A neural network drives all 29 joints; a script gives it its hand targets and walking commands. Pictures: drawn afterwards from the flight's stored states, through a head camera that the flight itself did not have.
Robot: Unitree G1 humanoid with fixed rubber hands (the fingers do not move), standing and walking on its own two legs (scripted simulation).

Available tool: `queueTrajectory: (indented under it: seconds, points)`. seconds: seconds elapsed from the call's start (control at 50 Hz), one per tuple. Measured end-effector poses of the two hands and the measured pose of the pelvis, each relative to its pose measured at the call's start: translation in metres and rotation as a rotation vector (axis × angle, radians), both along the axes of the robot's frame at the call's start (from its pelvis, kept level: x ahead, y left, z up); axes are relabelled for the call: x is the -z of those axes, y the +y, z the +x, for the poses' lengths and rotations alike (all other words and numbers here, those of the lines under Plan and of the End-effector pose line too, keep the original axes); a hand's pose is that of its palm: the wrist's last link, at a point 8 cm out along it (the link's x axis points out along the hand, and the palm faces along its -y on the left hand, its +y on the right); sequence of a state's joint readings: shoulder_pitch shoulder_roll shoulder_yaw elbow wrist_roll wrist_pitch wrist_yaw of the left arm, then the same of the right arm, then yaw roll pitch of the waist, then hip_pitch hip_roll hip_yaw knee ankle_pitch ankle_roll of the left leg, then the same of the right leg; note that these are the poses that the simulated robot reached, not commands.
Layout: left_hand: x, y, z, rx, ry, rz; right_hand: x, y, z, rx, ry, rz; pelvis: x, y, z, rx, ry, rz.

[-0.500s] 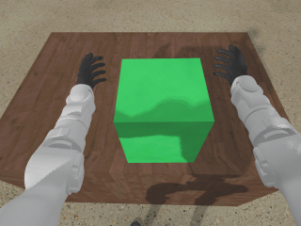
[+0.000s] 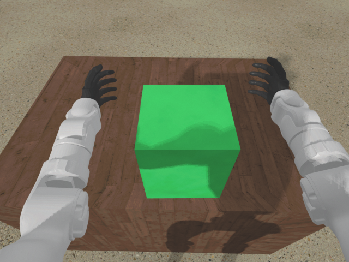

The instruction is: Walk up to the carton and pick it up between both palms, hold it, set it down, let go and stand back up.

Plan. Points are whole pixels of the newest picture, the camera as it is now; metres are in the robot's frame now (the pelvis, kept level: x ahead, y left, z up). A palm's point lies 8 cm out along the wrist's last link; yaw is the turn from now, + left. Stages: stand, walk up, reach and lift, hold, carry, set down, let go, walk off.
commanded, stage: set down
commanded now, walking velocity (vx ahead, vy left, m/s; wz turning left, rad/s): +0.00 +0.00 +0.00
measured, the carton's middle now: (183, 144) +0.42 +0.03 +0.00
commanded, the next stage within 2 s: none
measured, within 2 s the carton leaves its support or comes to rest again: neither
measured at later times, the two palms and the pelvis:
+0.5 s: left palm (92, 143) +0.35 +0.24 +0.08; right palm (278, 141) +0.38 -0.18 +0.09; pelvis +0.00 +0.00 +0.00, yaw +0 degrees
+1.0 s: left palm (92, 184) +0.27 +0.23 +0.03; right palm (282, 184) +0.30 -0.19 +0.04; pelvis +0.01 +0.00 +0.01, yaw +0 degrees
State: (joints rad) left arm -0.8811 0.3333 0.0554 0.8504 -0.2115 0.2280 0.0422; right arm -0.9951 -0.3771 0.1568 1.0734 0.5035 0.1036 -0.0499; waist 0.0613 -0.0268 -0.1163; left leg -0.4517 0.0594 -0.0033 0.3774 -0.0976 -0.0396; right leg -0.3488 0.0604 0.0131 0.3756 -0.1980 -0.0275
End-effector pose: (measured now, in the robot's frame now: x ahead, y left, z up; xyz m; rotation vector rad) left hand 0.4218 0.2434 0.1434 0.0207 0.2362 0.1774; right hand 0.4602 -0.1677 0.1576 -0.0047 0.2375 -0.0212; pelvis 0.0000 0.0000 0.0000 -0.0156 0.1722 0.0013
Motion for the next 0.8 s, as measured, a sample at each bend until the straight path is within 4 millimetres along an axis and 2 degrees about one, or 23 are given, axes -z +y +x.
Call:
queueTrajectory:
  seconds: [0.08, 0.22, 0.3, 0.54, 0.8]
  points:
    - [0.011, -0.001, -0.013, 0.005, 0.008, 0.003, 0.014, 0.0, -0.012, -0.001, 0.004, 0.001, -0.002, 0.001, 0.001, -0.001, -0.037, 0.002]
    - [0.043, 0.0, -0.043, -0.01, 0.031, -0.011, 0.05, -0.003, -0.042, 0.002, 0.013, 0.01, -0.003, 0.002, 0.002, -0.002, -0.078, 0.006]
    - [0.056, 0.0, -0.056, -0.016, 0.039, -0.023, 0.064, -0.005, -0.057, 0.006, 0.012, 0.014, -0.003, 0.003, 0.001, -0.001, -0.088, 0.007]
    - [0.064, -0.007, -0.08, -0.001, 0.016, -0.026, 0.075, -0.011, -0.086, 0.008, -0.01, 0.003, -0.004, 0.004, 0.002, 0.002, -0.131, 0.013]
    - [0.093, -0.013, -0.119, -0.009, 0.036, -0.033, 0.1, -0.016, -0.127, 0.009, -0.005, 0.005, -0.005, 0.003, 0.007, 0.004, -0.17, 0.02]
